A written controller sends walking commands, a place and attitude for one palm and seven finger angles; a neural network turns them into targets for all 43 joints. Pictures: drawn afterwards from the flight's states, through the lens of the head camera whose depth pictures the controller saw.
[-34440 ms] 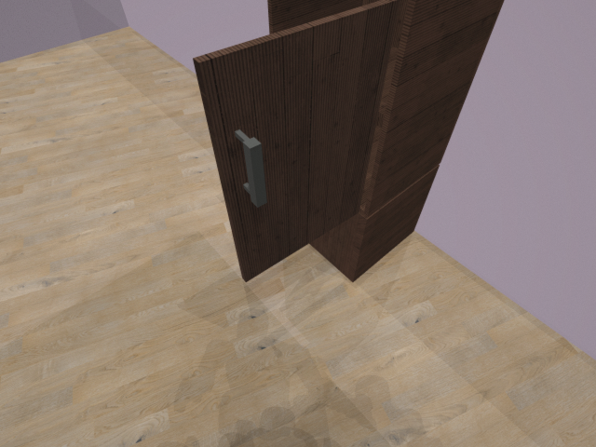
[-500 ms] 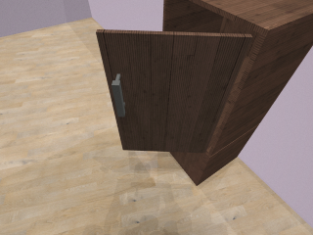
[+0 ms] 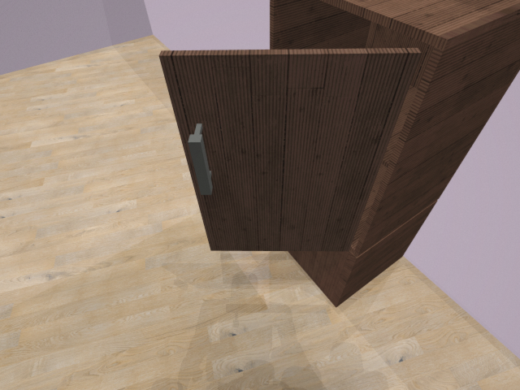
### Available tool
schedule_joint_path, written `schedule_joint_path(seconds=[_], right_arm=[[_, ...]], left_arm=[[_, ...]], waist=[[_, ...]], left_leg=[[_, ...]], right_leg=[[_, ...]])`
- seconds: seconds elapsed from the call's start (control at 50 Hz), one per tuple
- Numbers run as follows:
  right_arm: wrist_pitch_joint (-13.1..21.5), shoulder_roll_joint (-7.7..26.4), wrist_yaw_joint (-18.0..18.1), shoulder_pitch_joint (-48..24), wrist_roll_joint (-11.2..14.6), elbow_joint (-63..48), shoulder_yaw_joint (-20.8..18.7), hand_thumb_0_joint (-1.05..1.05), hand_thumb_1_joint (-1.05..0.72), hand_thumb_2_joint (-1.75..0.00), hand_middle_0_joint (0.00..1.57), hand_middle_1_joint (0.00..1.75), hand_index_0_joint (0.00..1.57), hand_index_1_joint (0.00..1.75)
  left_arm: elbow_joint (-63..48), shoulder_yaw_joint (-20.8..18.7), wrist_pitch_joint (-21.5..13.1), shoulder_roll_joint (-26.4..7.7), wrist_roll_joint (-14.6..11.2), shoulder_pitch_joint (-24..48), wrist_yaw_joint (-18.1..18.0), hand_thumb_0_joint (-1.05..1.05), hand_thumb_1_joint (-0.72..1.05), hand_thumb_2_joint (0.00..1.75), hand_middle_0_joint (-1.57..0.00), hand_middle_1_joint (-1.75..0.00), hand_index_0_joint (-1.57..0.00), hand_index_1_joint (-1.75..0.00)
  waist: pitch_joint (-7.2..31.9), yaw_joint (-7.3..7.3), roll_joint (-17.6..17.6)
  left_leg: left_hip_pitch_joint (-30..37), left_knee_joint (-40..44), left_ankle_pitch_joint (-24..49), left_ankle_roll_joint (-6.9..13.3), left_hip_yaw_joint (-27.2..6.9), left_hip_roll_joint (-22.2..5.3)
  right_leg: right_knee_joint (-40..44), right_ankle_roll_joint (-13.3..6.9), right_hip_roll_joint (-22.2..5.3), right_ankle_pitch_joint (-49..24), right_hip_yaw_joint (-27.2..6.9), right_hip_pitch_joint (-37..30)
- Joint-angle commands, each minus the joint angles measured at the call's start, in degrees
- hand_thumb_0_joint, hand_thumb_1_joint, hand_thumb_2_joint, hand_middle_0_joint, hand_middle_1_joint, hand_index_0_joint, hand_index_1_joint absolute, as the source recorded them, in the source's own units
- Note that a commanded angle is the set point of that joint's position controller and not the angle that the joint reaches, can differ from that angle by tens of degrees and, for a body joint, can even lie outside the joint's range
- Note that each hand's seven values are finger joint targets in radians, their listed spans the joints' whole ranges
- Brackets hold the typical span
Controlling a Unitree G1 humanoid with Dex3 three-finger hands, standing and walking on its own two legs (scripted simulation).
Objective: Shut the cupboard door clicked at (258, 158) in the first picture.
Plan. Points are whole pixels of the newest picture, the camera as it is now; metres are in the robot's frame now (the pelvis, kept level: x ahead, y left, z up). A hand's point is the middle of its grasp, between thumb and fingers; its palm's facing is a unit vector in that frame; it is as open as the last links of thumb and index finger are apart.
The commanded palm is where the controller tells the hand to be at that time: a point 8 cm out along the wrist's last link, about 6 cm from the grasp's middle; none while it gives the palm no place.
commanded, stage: look again from close up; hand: left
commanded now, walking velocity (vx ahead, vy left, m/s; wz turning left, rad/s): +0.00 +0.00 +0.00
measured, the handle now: (202, 160) +0.52 +0.15 +0.05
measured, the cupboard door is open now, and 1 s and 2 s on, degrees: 55 55 55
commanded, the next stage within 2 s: shuffle to correct the standing spot in 0.20 s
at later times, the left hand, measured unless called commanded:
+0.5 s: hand out of the picture +0.04 +0.15 -0.18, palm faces -0.01 -0.98 -0.19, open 7.4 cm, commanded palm none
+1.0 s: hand out of the picture +0.06 +0.12 -0.18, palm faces +0.01 -0.99 -0.17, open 7.4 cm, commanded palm none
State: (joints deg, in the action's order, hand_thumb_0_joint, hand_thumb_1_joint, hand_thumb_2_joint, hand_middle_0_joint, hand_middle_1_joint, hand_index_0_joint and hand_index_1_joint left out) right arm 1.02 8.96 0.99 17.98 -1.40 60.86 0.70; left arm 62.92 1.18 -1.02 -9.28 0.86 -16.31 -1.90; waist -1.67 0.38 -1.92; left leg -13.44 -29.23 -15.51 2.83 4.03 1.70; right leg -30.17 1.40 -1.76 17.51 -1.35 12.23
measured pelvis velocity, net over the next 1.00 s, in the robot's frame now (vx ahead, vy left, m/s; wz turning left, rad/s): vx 0.09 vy -0.04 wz -0.06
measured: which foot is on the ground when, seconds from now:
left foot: down 0.00-0.64, up 0.66-0.84, down 0.86-1.00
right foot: down 0.00-0.90, up 0.92-1.00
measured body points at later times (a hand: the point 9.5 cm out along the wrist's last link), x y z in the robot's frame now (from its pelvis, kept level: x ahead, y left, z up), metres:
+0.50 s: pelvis +0.02 -0.02 +0.00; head +0.03 -0.02 +0.45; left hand +0.04 +0.21 -0.16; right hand +0.06 -0.26 -0.15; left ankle +0.00 +0.09 -0.74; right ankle -0.01 -0.14 -0.73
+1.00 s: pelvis +0.09 -0.04 +0.00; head +0.13 -0.03 +0.45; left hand +0.06 +0.17 -0.17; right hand +0.17 -0.26 -0.15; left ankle +0.09 +0.05 -0.73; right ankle +0.01 -0.15 -0.71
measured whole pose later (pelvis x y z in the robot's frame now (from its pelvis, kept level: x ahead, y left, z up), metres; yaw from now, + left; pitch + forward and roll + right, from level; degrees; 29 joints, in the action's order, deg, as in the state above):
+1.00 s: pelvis +0.09 -0.04 +0.00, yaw -3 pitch +0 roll +0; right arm 1.5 7.1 2.7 7.7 -0.5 58.3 -0.2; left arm 62.0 -0.5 1.0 -8.4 0.7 -18.3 -3.0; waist -4.9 -2.6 2.8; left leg -14.0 -30.0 -16.3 3.1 5.6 0.7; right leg -43.5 0.3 0.3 30.8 0.0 13.7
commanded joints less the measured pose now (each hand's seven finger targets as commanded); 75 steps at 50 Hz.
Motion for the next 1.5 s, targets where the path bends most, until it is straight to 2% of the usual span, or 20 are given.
schedule_joint_path(seconds=[0.0, 0.28, 0.42, 0.54, 0.6, 0.64, 0.68, 0.74, 0.82, 0.86, 0.88, 0.9, 1.1, 1.16, 1.18, 1.2, 1.24, 1.3, 1.38, 1.48], right_arm=[[1.5, 7.6, 0.4, 1.0, 0.6, -2.9, -1.6, 0.0, -0.9, -0.9, 0.2, 0.3, 0.2, 0.3], [1.5, 9.4, 0.5, -3.7, 0.6, -1.3, -1.8, 0.0, -0.9, -0.9, 0.2, 0.3, 0.2, 0.3], [0.4, 9.0, 0.4, -3.2, -0.1, -1.1, -2.1, 0.0, -0.9, -0.9, 0.2, 0.3, 0.2, 0.3], [0.6, 9.5, 1.1, -1.5, -0.1, -1.8, -3.2, 0.0, -0.9, -0.9, 0.2, 0.3, 0.2, 0.3], [0.9, 7.0, 1.2, -3.4, 0.1, -3.0, -3.0, 0.0, -0.9, -0.9, 0.2, 0.3, 0.2, 0.3], [0.9, 3.8, 1.1, -7.2, 0.3, -4.8, -2.4, 0.0, -0.9, -0.9, 0.2, 0.3, 0.2, 0.3], [1.1, 3.3, 1.1, -8.4, 0.5, -4.6, -2.1, 0.0, -0.9, -0.9, 0.2, 0.3, 0.2, 0.3], [1.0, 1.2, 0.7, -7.5, 1.5, -3.3, -1.6, 0.0, -0.9, -0.9, 0.2, 0.3, 0.2, 0.3], [0.9, 4.5, 1.4, -0.5, 1.5, -1.2, -2.5, 0.0, -0.9, -0.9, 0.2, 0.3, 0.2, 0.3], [0.9, 7.7, 2.0, 2.7, 1.2, -1.2, -3.2, 0.0, -0.9, -0.9, 0.2, 0.3, 0.2, 0.3], [0.6, 7.8, 2.1, 2.0, 1.3, -1.5, -3.1, 0.0, -0.9, -0.9, 0.2, 0.3, 0.2, 0.3], [0.5, 7.1, 2.4, -0.7, 1.3, -1.4, -2.6, 0.0, -0.9, -0.9, 0.2, 0.3, 0.2, 0.3], [-0.8, 7.3, 1.1, -8.2, 0.4, -6.0, -4.3, 0.0, -0.9, -0.9, 0.2, 0.3, 0.2, 0.3], [-1.8, 2.9, 0.3, -6.1, 0.8, -6.2, -3.8, 0.0, -0.9, -0.9, 0.2, 0.3, 0.2, 0.3], [-0.6, 6.7, 0.0, -7.9, 0.8, -9.6, -4.2, 0.0, -0.9, -0.9, 0.2, 0.3, 0.2, 0.3], [-0.4, 5.1, -0.6, -5.2, 0.8, -9.6, -3.9, 0.0, -0.9, -0.9, 0.2, 0.3, 0.2, 0.3], [-0.3, 4.7, -0.6, -4.8, 0.9, -9.1, -3.2, 0.0, -0.9, -0.9, 0.2, 0.3, 0.2, 0.3], [-0.5, 6.0, -0.4, -6.2, 0.8, -9.4, -2.8, 0.0, -0.9, -0.9, 0.2, 0.3, 0.2, 0.3], [-1.0, 6.6, -0.7, -4.5, 0.4, -8.8, -2.3, 0.0, -0.9, -0.9, 0.2, 0.3, 0.2, 0.3], [-1.0, 7.4, -1.0, -1.1, -0.1, -7.4, -1.9, 0.0, -0.9, -0.9, 0.2, 0.3, 0.2, 0.3]], left_arm=[[-2.5, -1.3, -0.8, -5.9, 0.0, -2.3, -0.4, 0.0, 0.9, 0.9, -0.2, -0.3, -0.2, -0.3], [-2.7, -2.0, -0.9, -9.4, 0.0, -0.3, -0.2, 0.0, 0.9, 0.9, -0.2, -0.3, -0.2, -0.3], [-2.6, -2.0, 0.5, -6.7, 0.5, -2.0, 0.8, 0.0, 0.9, 0.9, -0.2, -0.3, -0.2, -0.3], [-3.5, -2.9, 0.3, -6.0, 0.9, -4.1, 1.5, 0.0, 0.9, 0.9, -0.2, -0.3, -0.2, -0.3], [-2.3, -3.9, -0.1, -7.8, 0.8, -9.0, 1.3, 0.0, 0.9, 0.9, -0.2, -0.3, -0.2, -0.3], [-0.5, -4.4, -0.7, -9.3, 0.7, -15.0, 0.6, 0.0, 0.9, 0.9, -0.2, -0.3, -0.2, -0.3], [-0.1, -3.4, -1.6, -6.4, 0.8, -14.3, -0.4, 0.0, 0.9, 0.9, -0.2, -0.3, -0.2, -0.3], [-1.4, -3.2, -1.7, -6.8, 1.0, -10.7, -1.2, 0.0, 0.9, 0.9, -0.2, -0.3, -0.2, -0.3], [-3.2, -3.5, -1.2, -8.9, -0.2, -6.0, -1.3, 0.0, 0.9, 0.9, -0.2, -0.3, -0.2, -0.3], [-3.9, -3.1, -0.4, -4.9, -1.0, -7.9, -1.7, 0.0, 0.9, 0.9, -0.2, -0.3, -0.2, -0.3], [-4.0, -2.7, 0.0, -3.1, -0.6, -8.6, -1.9, 0.0, 0.9, 0.9, -0.2, -0.3, -0.2, -0.3], [-3.6, -2.7, 0.8, -3.3, -0.3, -7.9, -1.9, 0.0, 0.9, 0.9, -0.2, -0.3, -0.2, -0.3], [-5.4, -3.7, 1.4, -3.2, 0.7, -6.3, -0.7, 0.0, 0.9, 0.9, -0.2, -0.3, -0.2, -0.3], [-7.5, -3.9, 0.6, -9.5, 0.8, -1.5, -0.3, 0.0, 0.9, 0.9, -0.2, -0.3, -0.2, -0.3], [-9.2, -3.8, 0.2, -9.3, 1.5, -1.6, -2.5, 0.0, 0.9, 0.9, -0.2, -0.3, -0.2, -0.3], [-11.4, -4.4, -0.8, -11.5, 0.7, -0.6, -2.5, 0.0, 0.9, 0.9, -0.2, -0.3, -0.2, -0.3], [-11.7, -3.6, -1.5, -10.1, 0.1, 0.5, -2.1, 0.0, 0.9, 0.9, -0.2, -0.3, -0.2, -0.3], [-12.6, -2.8, -0.6, -9.0, 0.0, 1.5, -1.5, 0.0, 0.9, 0.9, -0.2, -0.3, -0.2, -0.3], [-12.4, -2.4, -0.4, -9.6, 0.0, 1.7, -0.8, 0.0, 0.9, 0.9, -0.2, -0.3, -0.2, -0.3], [-13.0, -2.5, 0.3, -10.3, 0.0, 2.5, -0.3, 0.0, 0.9, 0.9, -0.2, -0.3, -0.2, -0.3]], waist=[[-2.1, -0.44, 2.9], [-0.2, -0.51, 2.3], [-4.0, -0.31, -1.6], [-4.5, -0.63, -1.5], [-1.4, -2.44, 8.6], [-1.8, -5.03, 18.5], [-1.4, -3.98, 9.2], [0.3, -2.45, 6.0], [5.1, 1.77, 6.7], [8.4, 1.6, -3.3], [6.8, 0.56, -7.8], [3.9, -0.44, -10.3], [4.1, -3.08, -0.5], [1.1, -0.4, 11.2], [4.9, 0.15, 9.3], [11.1, 0.37, 13.4], [10.8, 0.69, 6.7], [-0.1, 0.05, -1.0], [-6.3, 0.49, 5.4], [-5.1, 0.89, 3.7]], left_leg=[[-0.4, 9.2, 4.4, 0.4, -9.0, -7.5], [4.6, 7.6, 12.3, -0.2, -6.3, -7.3], [1.6, 11.0, -7.7, 1.1, -9.6, -10.2], [1.4, 7.7, 0.6, 3.5, -10.9, -13.1], [-5.6, -6.2, 1.8, 0.3, -1.3, -6.5], [-18.8, -20.7, -17.6, -1.9, 1.7, -1.8], [-20.2, -25.7, -16.8, -2.2, -2.6, -3.7], [-14.1, -16.1, -12.9, -2.9, -0.9, -2.6], [7.6, 4.1, 16.2, -1.9, -0.3, -1.9], [17.1, -0.2, 51.3, 5.8, -12.2, -15.0], [15.6, 2.4, 62.0, 10.0, -14.4, -20.6], [12.2, 5.3, 63.6, 11.6, -15.6, -21.0], [-1.2, 2.4, 22.1, 4.3, -7.9, -12.1], [-3.2, -5.4, -4.5, -2.4, -1.4, -1.6], [-2.6, -5.0, -1.5, -3.9, -0.9, -2.6], [-4.2, -3.4, -0.9, -1.9, -1.4, -3.2], [-0.3, 0.4, 4.8, -1.5, -1.5, -3.3], [-0.6, 1.2, 12.8, -0.3, -6.1, -7.0], [-2.8, 2.6, -1.1, -1.3, -4.8, -5.1], [-2.9, 4.5, -6.1, -1.4, -5.0, -4.8]], right_leg=[[4.3, -3.5, -2.4, -5.1, -2.9, 2.1], [6.0, -3.4, -3.7, -13.0, -4.2, 0.6], [2.6, -3.7, -0.5, 3.2, -0.7, 5.0], [-0.3, -4.3, 0.5, -0.7, 0.6, 5.7], [5.9, -6.6, -5.1, -11.3, -8.8, -3.7], [10.1, -12.6, -13.5, -34.4, -19.7, -12.8], [6.2, -14.7, -14.5, -59.6, -16.6, -14.9], [4.3, -12.7, -11.3, -63.4, -10.5, -13.7], [-2.9, -6.6, -5.1, -50.3, -5.0, -4.7], [-8.7, -1.7, -0.3, -21.8, -1.7, 5.0], [-13.1, -0.8, 1.0, 7.2, 0.0, 6.5], [-16.3, -0.6, 0.7, 17.2, -0.3, 6.6], [0.6, -1.1, -1.6, -7.1, 2.5, -3.1], [9.9, -8.8, -15.3, -16.6, -11.3, 3.5], [2.8, -6.8, -11.0, -48.3, -12.6, -4.7], [-2.1, -6.0, -10.1, -49.2, -6.7, -11.4], [-3.4, -5.9, -9.2, -46.9, -5.0, -9.3], [1.7, -3.9, -4.7, -17.2, -1.9, 1.7], [10.4, -5.2, -5.3, 4.8, -5.1, 7.4], [11.9, -5.1, -4.6, 15.4, -4.7, 9.1]])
